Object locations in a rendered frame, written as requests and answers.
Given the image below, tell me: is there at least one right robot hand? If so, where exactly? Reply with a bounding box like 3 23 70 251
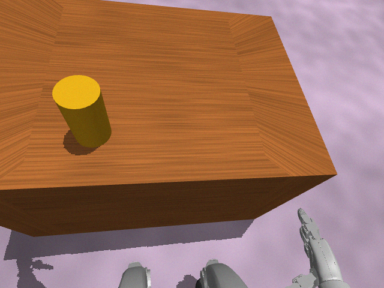
285 208 343 288

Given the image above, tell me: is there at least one can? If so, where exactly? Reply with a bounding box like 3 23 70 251
52 75 112 148

